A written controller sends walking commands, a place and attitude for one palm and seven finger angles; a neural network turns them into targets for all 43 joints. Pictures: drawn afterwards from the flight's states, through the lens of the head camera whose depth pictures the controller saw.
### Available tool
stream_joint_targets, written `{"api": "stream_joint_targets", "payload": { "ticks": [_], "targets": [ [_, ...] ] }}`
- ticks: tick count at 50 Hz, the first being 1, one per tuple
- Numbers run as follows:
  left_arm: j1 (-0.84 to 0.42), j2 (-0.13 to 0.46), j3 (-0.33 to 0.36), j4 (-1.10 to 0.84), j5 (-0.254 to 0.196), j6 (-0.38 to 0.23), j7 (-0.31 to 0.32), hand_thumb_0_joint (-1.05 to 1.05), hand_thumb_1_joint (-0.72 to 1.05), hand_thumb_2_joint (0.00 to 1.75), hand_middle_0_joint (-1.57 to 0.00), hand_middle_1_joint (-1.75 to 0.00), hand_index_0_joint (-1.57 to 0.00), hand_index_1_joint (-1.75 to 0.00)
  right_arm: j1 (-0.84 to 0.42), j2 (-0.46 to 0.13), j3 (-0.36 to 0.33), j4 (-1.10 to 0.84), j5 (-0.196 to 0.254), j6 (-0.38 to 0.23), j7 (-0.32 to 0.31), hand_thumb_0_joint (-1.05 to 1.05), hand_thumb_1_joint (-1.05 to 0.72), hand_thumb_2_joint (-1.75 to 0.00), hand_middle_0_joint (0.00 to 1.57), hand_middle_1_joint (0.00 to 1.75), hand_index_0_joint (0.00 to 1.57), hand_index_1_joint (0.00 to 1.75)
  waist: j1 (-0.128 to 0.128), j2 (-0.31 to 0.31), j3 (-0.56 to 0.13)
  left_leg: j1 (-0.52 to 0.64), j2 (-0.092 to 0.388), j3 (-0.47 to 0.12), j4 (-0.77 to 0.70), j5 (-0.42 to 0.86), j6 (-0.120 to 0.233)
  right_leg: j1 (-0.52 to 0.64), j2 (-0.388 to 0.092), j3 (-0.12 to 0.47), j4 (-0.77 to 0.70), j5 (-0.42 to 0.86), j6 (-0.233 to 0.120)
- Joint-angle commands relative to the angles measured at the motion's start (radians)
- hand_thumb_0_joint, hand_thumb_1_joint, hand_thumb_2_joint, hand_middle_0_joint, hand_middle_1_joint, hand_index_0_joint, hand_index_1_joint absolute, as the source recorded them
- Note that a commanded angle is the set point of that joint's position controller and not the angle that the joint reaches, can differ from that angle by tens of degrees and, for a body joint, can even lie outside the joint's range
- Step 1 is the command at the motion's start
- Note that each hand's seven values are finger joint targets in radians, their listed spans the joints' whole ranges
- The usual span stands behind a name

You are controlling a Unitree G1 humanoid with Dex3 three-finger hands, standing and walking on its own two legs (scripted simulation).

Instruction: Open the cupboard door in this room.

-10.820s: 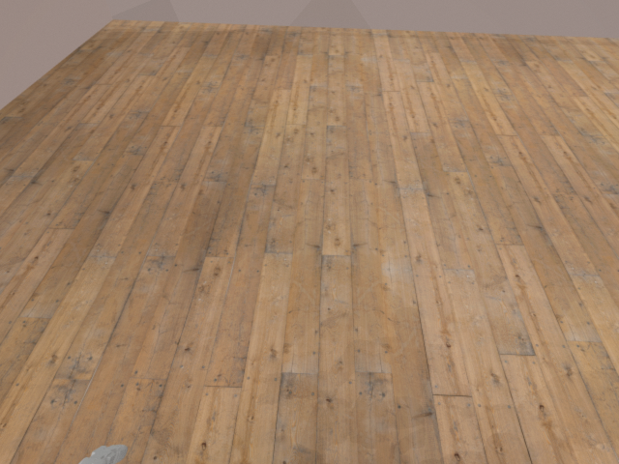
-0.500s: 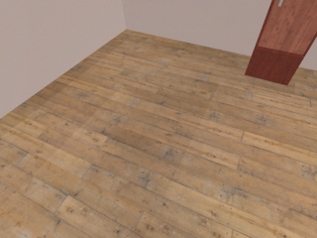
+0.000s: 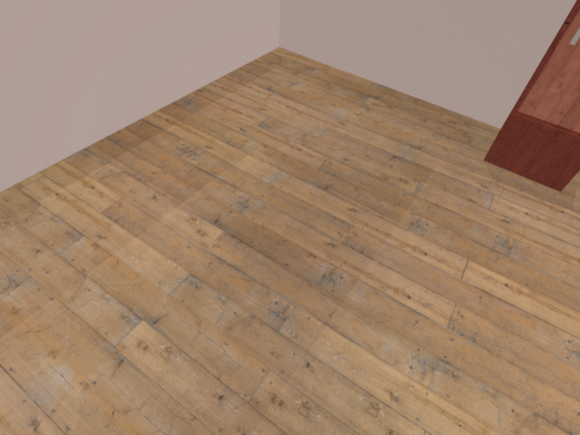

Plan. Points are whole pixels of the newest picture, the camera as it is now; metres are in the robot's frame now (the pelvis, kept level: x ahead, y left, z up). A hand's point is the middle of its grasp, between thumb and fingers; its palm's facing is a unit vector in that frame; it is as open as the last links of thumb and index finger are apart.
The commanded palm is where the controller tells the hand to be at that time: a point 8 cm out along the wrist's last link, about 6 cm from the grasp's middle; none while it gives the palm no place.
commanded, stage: turn or walk to find it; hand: left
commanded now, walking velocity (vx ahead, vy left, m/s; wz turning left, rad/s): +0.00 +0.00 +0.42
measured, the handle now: out of the picture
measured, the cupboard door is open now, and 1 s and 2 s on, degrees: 0 0 0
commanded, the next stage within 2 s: none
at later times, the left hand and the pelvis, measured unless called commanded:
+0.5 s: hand out of the picture -0.02 +0.24 -0.17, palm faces +0.20 -0.95 -0.22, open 7.4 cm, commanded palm none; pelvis -0.05 +0.03 +0.00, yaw +11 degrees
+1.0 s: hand out of the picture -0.08 +0.17 -0.15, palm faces +0.40 -0.88 -0.28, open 7.4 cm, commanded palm none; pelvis -0.07 -0.03 +0.00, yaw +24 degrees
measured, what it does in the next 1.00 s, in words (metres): steps on the spot, turning left: right foot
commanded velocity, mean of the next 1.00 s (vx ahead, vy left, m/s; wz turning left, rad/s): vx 0.00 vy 0.00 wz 0.42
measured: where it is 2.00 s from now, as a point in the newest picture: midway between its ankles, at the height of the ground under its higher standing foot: outside the picture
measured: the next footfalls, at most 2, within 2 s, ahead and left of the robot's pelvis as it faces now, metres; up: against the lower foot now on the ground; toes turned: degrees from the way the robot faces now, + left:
right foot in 0.80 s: -0.01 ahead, -0.11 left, +0.00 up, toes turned +16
left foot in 1.26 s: -0.14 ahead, +0.10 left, +0.00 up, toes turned +36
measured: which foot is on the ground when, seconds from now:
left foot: down 0.00-0.80, up 0.82-1.00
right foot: down 0.00-0.32, up 0.34-0.78, down 0.80-1.00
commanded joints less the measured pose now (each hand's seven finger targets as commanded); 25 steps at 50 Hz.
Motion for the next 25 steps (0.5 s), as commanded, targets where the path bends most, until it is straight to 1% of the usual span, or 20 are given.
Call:
{"api": "stream_joint_targets", "payload": {
  "ticks": [1, 2, 3, 4, 5, 6, 7, 8, 9, 10, 11, 13, 14, 15, 16, 17, 18, 20, 22, 25],
  "targets": [
    [0.073, 0.069, 0.014, -0.029, 0.001, -0.025, 0.005, 0.0, 0.9, 0.9, -0.2, -0.3, -0.2, -0.3, 0.01, -0.174, -0.03, -0.049, 0.007, -0.006, -0.002, 0.0, -0.9, -0.9, 0.2, 0.3, 0.2, 0.3, -0.005, 0.145, -0.02, -0.032, 0.181, -0.168, -0.074, 0.416, 0.072, 0.04, -0.022, 0.013, -0.122, 0.156, 0.006],
    [0.066, 0.09, 0.019, -0.032, 0.003, -0.028, 0.008, 0.0, 0.9, 0.9, -0.2, -0.3, -0.2, -0.3, 0.016, -0.165, -0.032, -0.059, 0.009, -0.004, 0.002, 0.0, -0.9, -0.9, 0.2, 0.3, 0.2, 0.3, -0.015, 0.106, -0.019, -0.076, 0.15, -0.151, -0.051, 0.343, 0.049, 0.074, -0.05, 0.031, -0.136, 0.246, -0.003],
    [0.059, 0.109, 0.024, -0.042, 0.005, -0.027, 0.008, 0.0, 0.9, 0.9, -0.2, -0.3, -0.2, -0.3, 0.013, -0.159, -0.033, -0.07, 0.009, 0.002, 0.008, 0.0, -0.9, -0.9, 0.2, 0.3, 0.2, 0.3, -0.018, 0.083, -0.01, -0.12, 0.125, -0.134, -0.046, 0.211, 0.032, 0.073, -0.082, 0.05, -0.146, 0.241, -0.013],
    [0.049, 0.127, 0.033, -0.05, 0.008, -0.028, 0.007, 0.0, 0.9, 0.9, -0.2, -0.3, -0.2, -0.3, 0.002, -0.145, -0.035, -0.083, 0.007, 0.011, 0.011, 0.0, -0.9, -0.9, 0.2, 0.3, 0.2, 0.3, -0.014, -0.048, 0.007, -0.164, 0.081, -0.099, 0.017, 0.114, 0.011, 0.063, -0.124, 0.103, -0.185, 0.219, -0.041],
    [0.048, 0.155, 0.041, -0.06, 0.008, -0.031, 0.006, 0.0, 0.9, 0.9, -0.2, -0.3, -0.2, -0.3, 0.01, -0.132, -0.035, -0.093, 0.007, 0.018, 0.014, 0.0, -0.9, -0.9, 0.2, 0.3, 0.2, 0.3, -0.019, -0.15, 0.0, -0.179, 0.029, -0.042, 0.099, 0.04, -0.011, 0.053, -0.2, 0.171, -0.245, 0.18, -0.09],
    [0.049, 0.172, 0.05, -0.074, 0.008, -0.031, 0.006, 0.0, 0.9, 0.9, -0.2, -0.3, -0.2, -0.3, 0.006, -0.125, -0.037, -0.103, 0.004, 0.024, 0.017, 0.0, -0.9, -0.9, 0.2, 0.3, 0.2, 0.3, -0.01, -0.198, 0.001, -0.191, 0.009, -0.015, 0.201, -0.086, -0.022, 0.033, -0.267, 0.219, -0.296, 0.167, -0.145],
    [0.039, 0.178, 0.055, -0.089, 0.011, -0.03, 0.008, 0.0, 0.9, 0.9, -0.2, -0.3, -0.2, -0.3, -0.01, -0.129, -0.042, -0.113, 0.001, 0.031, 0.02, 0.0, -0.9, -0.9, 0.2, 0.3, 0.2, 0.3, -0.001, -0.215, 0.017, -0.217, 0.014, -0.025, 0.32, -0.188, -0.022, 0.004, -0.296, 0.234, -0.319, 0.169, -0.183],
    [0.022, 0.175, 0.06, -0.103, 0.015, -0.031, 0.01, 0.0, 0.9, 0.9, -0.2, -0.3, -0.2, -0.3, -0.014, -0.129, -0.046, -0.122, 0.002, 0.033, 0.024, 0.0, -0.9, -0.9, 0.2, 0.3, 0.2, 0.3, -0.004, -0.188, 0.018, -0.233, 0.025, -0.03, 0.402, -0.226, -0.022, -0.008, -0.312, 0.222, -0.314, 0.203, -0.202],
    [-0.002, 0.172, 0.062, -0.116, 0.018, -0.029, 0.013, 0.0, 0.9, 0.9, -0.2, -0.3, -0.2, -0.3, -0.017, -0.124, -0.046, -0.13, 0.005, 0.034, 0.028, 0.0, -0.9, -0.9, 0.2, 0.3, 0.2, 0.3, -0.014, -0.153, 0.024, -0.227, 0.038, -0.026, 0.424, -0.238, -0.022, -0.028, -0.314, 0.186, -0.296, 0.245, -0.2],
    [-0.027, 0.182, 0.066, -0.129, 0.022, -0.03, 0.013, 0.0, 0.9, 0.9, -0.2, -0.3, -0.2, -0.3, -0.004, -0.108, -0.045, -0.128, 0.008, 0.033, 0.032, 0.0, -0.9, -0.9, 0.2, 0.3, 0.2, 0.3, -0.024, -0.13, 0.014, -0.214, 0.045, -0.019, 0.391, -0.237, -0.026, -0.016, -0.296, 0.134, -0.267, 0.29, -0.191],
    [-0.038, 0.191, 0.07, -0.139, 0.023, -0.029, 0.011, 0.0, 0.9, 0.9, -0.2, -0.3, -0.2, -0.3, 0.009, -0.101, -0.043, -0.13, 0.008, 0.033, 0.035, 0.0, -0.9, -0.9, 0.2, 0.3, 0.2, 0.3, -0.029, -0.139, 0.005, -0.203, 0.041, 0.002, 0.343, -0.214, -0.033, -0.003, -0.281, 0.09, -0.236, 0.31, -0.175],
    [-0.04, 0.196, 0.075, -0.148, 0.016, -0.024, 0.009, 0.0, 0.9, 0.9, -0.2, -0.3, -0.2, -0.3, 0.038, -0.104, -0.041, -0.131, 0.007, 0.026, 0.037, 0.0, -0.9, -0.9, 0.2, 0.3, 0.2, 0.3, -0.039, -0.134, -0.022, -0.118, 0.035, 0.029, 0.173, -0.096, -0.038, -0.024, -0.259, 0.05, -0.165, 0.285, -0.139],
    [-0.051, 0.186, 0.073, -0.155, 0.009, -0.018, 0.006, 0.0, 0.9, 0.9, -0.2, -0.3, -0.2, -0.3, 0.075, -0.117, -0.044, -0.127, 0.005, 0.02, 0.039, 0.0, -0.9, -0.9, 0.2, 0.3, 0.2, 0.3, -0.06, -0.056, -0.043, -0.029, 0.041, 0.014, 0.05, 0.006, -0.033, -0.075, -0.236, 0.005, -0.09, 0.206, -0.095],
    [-0.045, 0.149, 0.069, -0.176, 0.001, -0.007, 0.003, 0.0, 0.9, 0.9, -0.2, -0.3, -0.2, -0.3, 0.096, -0.172, -0.054, -0.133, -0.004, 0.012, 0.04, 0.0, -0.9, -0.9, 0.2, 0.3, 0.2, 0.3, -0.069, 0.126, -0.038, 0.002, 0.142, -0.172, -0.093, 0.025, 0.007, -0.186, -0.143, -0.052, 0.063, 0.041, -0.031],
    [-0.06, 0.089, 0.06, -0.218, -0.003, 0.0, -0.003, 0.0, 0.9, 0.9, -0.2, -0.3, -0.2, -0.3, 0.113, -0.273, -0.075, -0.15, -0.014, 0.008, 0.036, 0.0, -0.9, -0.9, 0.2, 0.3, 0.2, 0.3, -0.081, 0.385, -0.008, -0.021, 0.35, -0.458, -0.249, 0.046, 0.102, -0.313, -0.023, -0.085, 0.276, -0.2, 0.031],
    [-0.118, 0.104, 0.059, -0.223, 0.007, 0.014, 0.004, 0.0, 0.9, 0.9, -0.2, -0.3, -0.2, -0.3, 0.123, -0.292, -0.084, -0.14, -0.014, 0.009, 0.027, 0.0, -0.9, -0.9, 0.2, 0.3, 0.2, 0.3, -0.106, 0.341, -0.015, -0.114, 0.384, -0.521, -0.303, -0.044, 0.136, -0.283, -0.024, 0.029, 0.422, -0.224, 0.014],
    [-0.142, 0.105, 0.066, -0.222, 0.009, 0.017, 0.001, 0.0, 0.9, 0.9, -0.2, -0.3, -0.2, -0.3, 0.095, -0.276, -0.078, -0.144, -0.015, 0.01, 0.02, 0.0, -0.9, -0.9, 0.2, 0.3, 0.2, 0.3, -0.083, 0.275, 0.016, -0.149, 0.339, -0.487, -0.298, -0.093, 0.13, -0.303, -0.023, 0.074, 0.493, -0.164, 0.006],
    [-0.098, 0.1, 0.068, -0.198, 0.012, 0.005, -0.01, 0.0, 0.9, 0.9, -0.2, -0.3, -0.2, -0.3, 0.03, -0.229, -0.059, -0.158, -0.013, 0.0, 0.014, 0.0, -0.9, -0.9, 0.2, 0.3, 0.2, 0.3, -0.041, 0.179, -0.002, -0.103, 0.273, -0.372, -0.249, 0.008, 0.125, -0.312, -0.025, 0.087, 0.528, -0.06, 0.012],
    [-0.079, 0.095, 0.063, -0.189, 0.008, -0.002, -0.011, 0.0, 0.9, 0.9, -0.2, -0.3, -0.2, -0.3, 0.048, -0.217, -0.057, -0.154, -0.008, -0.008, 0.01, 0.0, -0.9, -0.9, 0.2, 0.3, 0.2, 0.3, -0.043, 0.144, -0.07, 0.0, 0.24, -0.312, -0.201, 0.215, 0.136, -0.311, -0.012, 0.079, 0.513, -0.036, 0.025],
    [-0.101, 0.089, 0.057, -0.202, 0.004, -0.005, -0.008, 0.0, 0.9, 0.9, -0.2, -0.3, -0.2, -0.3, 0.086, -0.215, -0.06, -0.147, -0.006, -0.008, 0.009, 0.0, -0.9, -0.9, 0.2, 0.3, 0.2, 0.3, -0.058, 0.14, -0.103, 0.075, 0.235, -0.303, -0.17, 0.353, 0.155, -0.303, 0.002, 0.077, 0.454, -0.05, 0.036]
  ]
}}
